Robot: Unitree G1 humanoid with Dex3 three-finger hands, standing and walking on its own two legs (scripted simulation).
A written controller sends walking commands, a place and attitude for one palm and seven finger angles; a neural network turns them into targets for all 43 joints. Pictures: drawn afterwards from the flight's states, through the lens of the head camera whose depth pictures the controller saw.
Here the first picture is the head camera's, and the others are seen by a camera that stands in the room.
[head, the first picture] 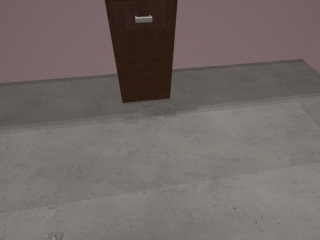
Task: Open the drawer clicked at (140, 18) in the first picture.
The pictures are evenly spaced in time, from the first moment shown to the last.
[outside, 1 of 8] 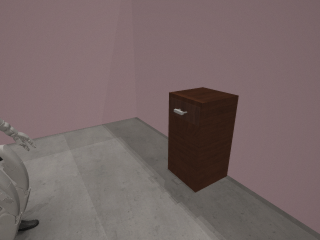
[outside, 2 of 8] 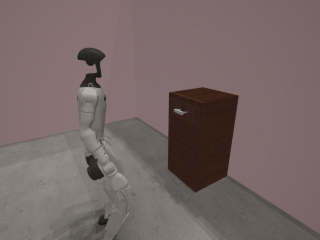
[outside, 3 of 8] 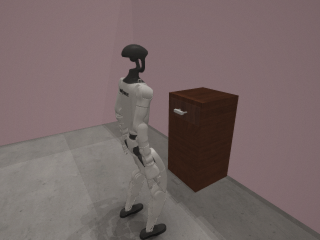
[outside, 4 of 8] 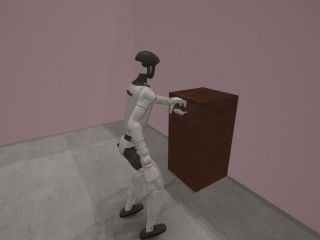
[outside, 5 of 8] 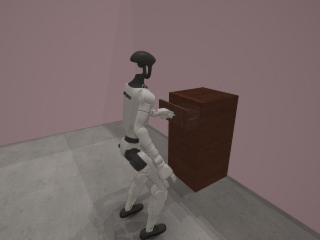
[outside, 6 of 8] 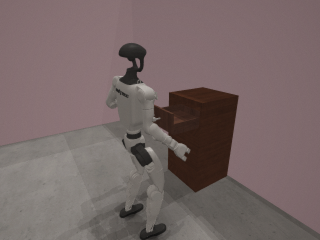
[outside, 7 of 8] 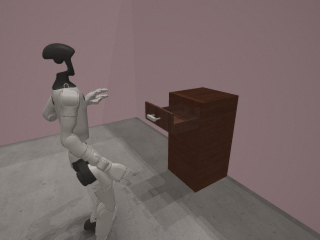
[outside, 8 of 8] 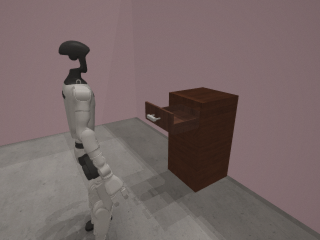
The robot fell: no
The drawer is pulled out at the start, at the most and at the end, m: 0.00 0.30 0.28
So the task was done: yes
